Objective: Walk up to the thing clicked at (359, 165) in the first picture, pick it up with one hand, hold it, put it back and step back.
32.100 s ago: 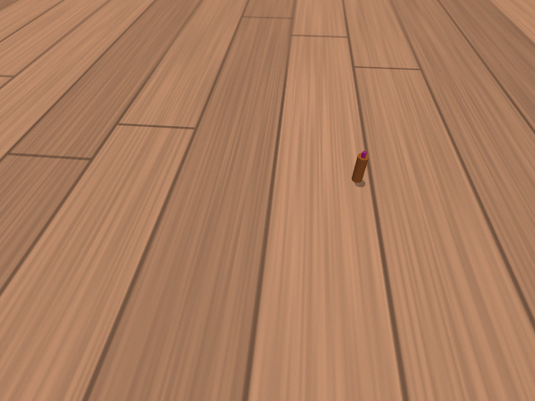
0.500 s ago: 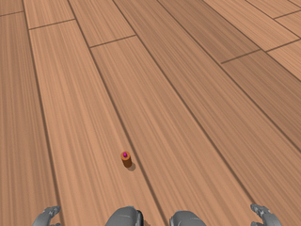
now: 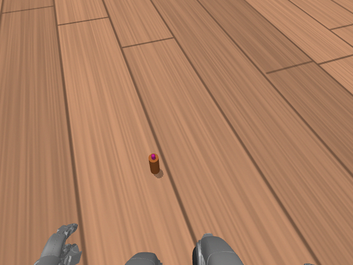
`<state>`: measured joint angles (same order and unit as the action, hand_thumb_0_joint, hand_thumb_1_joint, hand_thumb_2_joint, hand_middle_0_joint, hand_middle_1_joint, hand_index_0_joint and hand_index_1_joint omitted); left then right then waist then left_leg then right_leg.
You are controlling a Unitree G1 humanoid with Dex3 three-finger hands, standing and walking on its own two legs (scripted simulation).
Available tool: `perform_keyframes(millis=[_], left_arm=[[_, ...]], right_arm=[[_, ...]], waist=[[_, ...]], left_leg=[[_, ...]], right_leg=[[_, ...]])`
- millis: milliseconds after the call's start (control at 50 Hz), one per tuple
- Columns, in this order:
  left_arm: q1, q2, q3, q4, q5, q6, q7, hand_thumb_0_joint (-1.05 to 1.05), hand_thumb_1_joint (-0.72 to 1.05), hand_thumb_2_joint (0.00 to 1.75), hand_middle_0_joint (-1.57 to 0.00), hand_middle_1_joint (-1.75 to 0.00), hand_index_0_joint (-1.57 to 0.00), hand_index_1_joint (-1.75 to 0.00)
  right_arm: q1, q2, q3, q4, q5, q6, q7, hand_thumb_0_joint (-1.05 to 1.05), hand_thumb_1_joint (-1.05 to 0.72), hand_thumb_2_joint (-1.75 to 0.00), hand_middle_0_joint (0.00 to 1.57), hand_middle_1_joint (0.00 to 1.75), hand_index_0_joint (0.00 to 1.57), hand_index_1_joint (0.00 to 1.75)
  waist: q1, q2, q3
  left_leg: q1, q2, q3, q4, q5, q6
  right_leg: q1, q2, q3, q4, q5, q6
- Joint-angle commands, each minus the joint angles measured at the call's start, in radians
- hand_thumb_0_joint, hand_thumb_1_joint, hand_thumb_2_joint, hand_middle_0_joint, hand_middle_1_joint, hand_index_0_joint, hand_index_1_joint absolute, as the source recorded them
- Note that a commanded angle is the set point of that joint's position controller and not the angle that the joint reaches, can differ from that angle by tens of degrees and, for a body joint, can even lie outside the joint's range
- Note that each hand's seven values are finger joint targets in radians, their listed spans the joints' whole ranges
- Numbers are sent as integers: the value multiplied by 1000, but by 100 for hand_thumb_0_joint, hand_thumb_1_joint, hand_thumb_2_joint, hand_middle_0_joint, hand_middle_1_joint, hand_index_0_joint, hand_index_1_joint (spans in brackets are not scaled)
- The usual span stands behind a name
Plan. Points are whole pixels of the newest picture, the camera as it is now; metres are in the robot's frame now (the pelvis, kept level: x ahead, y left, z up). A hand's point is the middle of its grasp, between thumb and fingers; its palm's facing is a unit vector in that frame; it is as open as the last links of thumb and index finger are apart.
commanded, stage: step back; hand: left
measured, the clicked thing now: (154, 163) +0.64 +0.14 -0.66
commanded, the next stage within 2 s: none
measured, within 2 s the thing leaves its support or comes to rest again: neither
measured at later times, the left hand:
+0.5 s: hand out of the picture -0.09 +0.22 -0.13, palm faces -0.05 -0.91 -0.42, open 7.4 cm
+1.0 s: hand out of the picture -0.25 +0.20 -0.15, palm faces -0.05 -0.92 -0.40, open 7.4 cm
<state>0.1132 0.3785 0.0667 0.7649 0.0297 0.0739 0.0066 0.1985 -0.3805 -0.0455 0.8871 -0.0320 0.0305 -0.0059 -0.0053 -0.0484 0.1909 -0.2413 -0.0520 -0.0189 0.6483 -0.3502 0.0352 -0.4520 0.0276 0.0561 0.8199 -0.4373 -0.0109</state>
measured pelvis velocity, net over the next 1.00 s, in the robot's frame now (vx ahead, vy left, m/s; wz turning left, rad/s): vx -0.34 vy -0.06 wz -0.05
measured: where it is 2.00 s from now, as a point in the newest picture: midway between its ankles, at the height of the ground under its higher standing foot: outside the picture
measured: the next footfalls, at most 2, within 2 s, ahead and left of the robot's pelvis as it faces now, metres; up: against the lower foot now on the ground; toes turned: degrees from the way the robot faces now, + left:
right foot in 0.32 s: -0.12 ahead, -0.17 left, +0.00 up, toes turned -2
left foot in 0.66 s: -0.21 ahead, +0.07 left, +0.00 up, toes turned -1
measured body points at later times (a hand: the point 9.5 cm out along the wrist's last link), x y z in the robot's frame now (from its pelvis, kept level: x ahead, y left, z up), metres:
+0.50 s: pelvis -0.17 -0.05 +0.00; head -0.12 -0.07 +0.45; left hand -0.09 +0.27 -0.10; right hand -0.07 -0.37 -0.12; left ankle -0.14 +0.09 -0.65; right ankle -0.16 -0.17 -0.72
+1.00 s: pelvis -0.34 -0.06 +0.00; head -0.30 -0.07 +0.44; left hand -0.25 +0.25 -0.12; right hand -0.23 -0.39 -0.11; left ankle -0.25 +0.06 -0.72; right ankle -0.37 -0.19 -0.73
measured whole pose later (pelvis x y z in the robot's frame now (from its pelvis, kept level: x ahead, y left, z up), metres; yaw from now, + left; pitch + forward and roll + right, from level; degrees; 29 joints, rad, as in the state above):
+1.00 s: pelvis -0.34 -0.06 +0.00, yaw -3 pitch -3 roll -2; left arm 0.19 0.37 0.07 0.91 0.04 0.02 0.00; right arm 0.12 -0.40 -0.05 0.85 -0.04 0.04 0.00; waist 0.01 0.04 0.13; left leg -0.42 0.06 -0.02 0.70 -0.27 0.01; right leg -0.19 0.06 0.03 0.62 -0.39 -0.02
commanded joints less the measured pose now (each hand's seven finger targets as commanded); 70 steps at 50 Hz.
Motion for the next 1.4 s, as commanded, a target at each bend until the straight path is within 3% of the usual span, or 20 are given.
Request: perform_keyframes(millis=[0, 180, 280, 320, 340, 420, 560, 620, 660, 680, 740, 880, 920, 980, 1000, 1040, 1160, 1220, 1280, 1380], left_arm=[[12, 182, 73, -56, -19, -19, 23, 0, 90, 90, -20, -30, -20, -30], [59, 176, 71, -47, -8, -26, 6, 0, 90, 90, -20, -30, -20, -30], [238, 173, 74, 58, -2, -40, -8, 0, 90, 90, -20, -30, -20, -30], [220, 298, 107, 31, 21, -50, -9, 0, 90, 90, -20, -30, -20, -30], [121, 406, 123, -16, 24, -47, -6, 0, 90, 90, -20, -30, -20, -30], [-61, 248, 83, -58, 15, -54, 15, 0, 90, 90, -20, -30, -20, -30], [48, 248, 75, -62, 11, -41, 31, 0, 90, 90, -20, -30, -20, -30], [25, 236, 52, -71, -7, -24, 21, 0, 90, 90, -20, -30, -20, -30], [-2, 190, 37, -97, -20, -28, 24, 0, 90, 90, -20, -30, -20, -30], [-63, 216, 59, -90, -8, -27, 34, 0, 90, 90, -20, -30, -20, -30], [23, 200, 55, -21, -29, -14, 29, 0, 90, 90, -20, -30, -20, -30], [59, 184, 45, 27, -4, -64, 3, 0, 90, 90, -20, -30, -20, -30], [162, 166, 46, 98, 2, -82, 4, 0, 90, 90, -20, -30, -20, -30], [98, 355, 95, 80, 23, -100, 10, 0, 90, 90, -20, -30, -20, -30], [14, 366, 94, 61, 24, -105, 10, 0, 90, 90, -20, -30, -20, -30], [-30, 272, 68, 63, 14, -120, 11, 0, 90, 90, -20, -30, -20, -30], [60, 272, 69, 104, 17, -118, -4, 0, 90, 90, -20, -30, -20, -30], [34, 251, 43, 98, 9, -99, -11, 0, 90, 90, -20, -30, -20, -30], [-15, 213, 31, 102, -12, -93, -8, 0, 90, 90, -20, -30, -20, -30], [47, 204, 35, 130, -11, -113, -15, 0, 90, 90, -20, -30, -20, -30]], right_arm=[[-86, -277, -72, -107, -12, -44, -28, 0, -90, -90, 20, 30, 20, 30], [-5, -269, -86, -130, -3, -37, -36, 0, -90, -90, 20, 30, 20, 30], [-87, -290, -82, -152, 5, -5, -22, 0, -90, -90, 20, 30, 20, 30], [-69, -183, -56, -175, 18, 0, -19, 0, -90, -90, 20, 30, 20, 30], [-130, -195, -66, -180, 16, 2, -41, 0, -90, -90, 20, 30, 20, 30], [-5, -207, -59, -108, 35, -7, -37, 0, -90, -90, 20, 30, 20, 30], [-2, -180, -50, -114, 8, -16, -30, 0, -90, -90, 20, 30, 20, 30], [94, -190, -65, -62, 3, -22, -26, 0, -90, -90, 20, 30, 20, 30], [19, -369, -98, -93, 0, -18, -13, 0, -90, -90, 20, 30, 20, 30], [6, -391, -108, -109, -10, -23, -13, 0, -90, -90, 20, 30, 20, 30], [-85, -281, -66, -111, -14, -26, -30, 0, -90, -90, 20, 30, 20, 30], [-24, -262, -75, -95, -19, -19, -13, 0, -90, -90, 20, 30, 20, 30], [-61, -265, -73, -89, -13, -3, -6, 0, -90, -90, 20, 30, 20, 30], [-105, -169, -48, -109, -5, -6, -13, 0, -90, -90, 20, 30, 20, 30], [-116, -222, -67, -90, -2, -7, -12, 0, -90, -90, 20, 30, 20, 30], [-67, -208, -62, -42, 15, -23, -2, 0, -90, -90, 20, 30, 20, 30], [-66, -185, -51, -21, 1, -51, 16, 0, -90, -90, 20, 30, 20, 30], [5, -184, -64, 23, 1, -69, 12, 0, -90, -90, 20, 30, 20, 30], [88, -313, -98, 37, -7, -81, 9, 0, -90, -90, 20, 30, 20, 30], [31, -259, -84, 24, -5, -92, 2, 0, -90, -90, 20, 30, 20, 30]], waist=[[28, 131, -163], [-27, 214, -228], [49, 232, -291], [48, -119, -231], [93, -285, -182], [-20, -97, -134], [53, -162, -213], [6, -86, -266], [5, 290, -261], [-45, 295, -230], [37, 131, -197], [-26, 232, -233], [32, 221, -237], [76, -143, -143], [48, -111, -58], [12, 0, -49], [65, -129, -84], [10, -89, -125], [-44, 180, -171], [-1, 209, -159]], left_leg=[[-68, 340, -304, -269, 525, 201], [154, 336, -231, -184, 499, 222], [-50, 269, -161, -116, 283, 116], [-357, 24, -71, 166, -108, -8], [-293, -41, -93, 418, -283, -39], [-240, -74, -130, 581, -103, -46], [-205, 13, -28, 124, -179, -39], [22, 31, -8, -240, 158, -7], [51, 400, -454, -283, 409, 202], [-84, 480, -565, -323, 432, 307], [-92, 309, -261, -219, 560, 197], [51, 272, -238, -243, -22, 173], [-37, 251, -189, -179, -34, 131], [-286, 46, -108, 176, -213, -28], [-216, 66, -171, 285, -174, -41], [-228, 17, -151, 290, -50, -37], [-168, 30, -36, 18, -116, -46], [70, 8, 13, -221, -12, -21], [122, 350, -543, -424, -388, 167], [123, 290, -342, -328, 84, 163]], right_leg=[[-21, 93, 177, 497, -101, -7], [-3, 17, 69, 160, -107, 52], [315, 5, -63, -340, 141, -11], [351, -256, 371, -452, 117, -106], [68, -446, 548, -535, 146, -283], [64, -240, 161, -372, 432, -172], [362, -297, 185, -282, 616, -189], [265, -224, 119, -156, 517, -102], [2, 17, -84, 91, -84, -3], [38, 10, 46, 309, -229, 6], [7, 65, 126, 501, -117, -10], [127, 1, -35, -117, -104, 17], [298, 13, -67, -430, 64, -19], [128, -384, 523, -594, -318, -206], [-25, -415, 554, -611, -372, -242], [76, -267, 311, -530, -134, -164], [224, -247, 239, -511, -127, -147], [141, -207, 139, -406, -3, -120], [-52, -39, -51, 1, -130, -19], [0, -79, -28, -37, -75, -16]])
